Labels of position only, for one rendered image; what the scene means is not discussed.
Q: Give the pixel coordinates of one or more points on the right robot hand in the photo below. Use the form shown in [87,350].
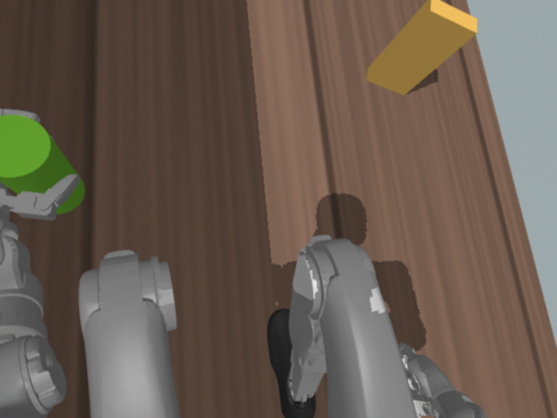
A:
[425,379]

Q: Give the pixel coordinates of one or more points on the right robot arm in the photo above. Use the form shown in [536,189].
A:
[454,404]

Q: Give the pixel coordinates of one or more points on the right robot foot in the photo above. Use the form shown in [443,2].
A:
[280,350]

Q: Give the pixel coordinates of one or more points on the left robot arm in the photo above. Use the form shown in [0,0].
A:
[31,379]

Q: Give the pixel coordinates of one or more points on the left robot hand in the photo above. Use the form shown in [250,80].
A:
[35,205]

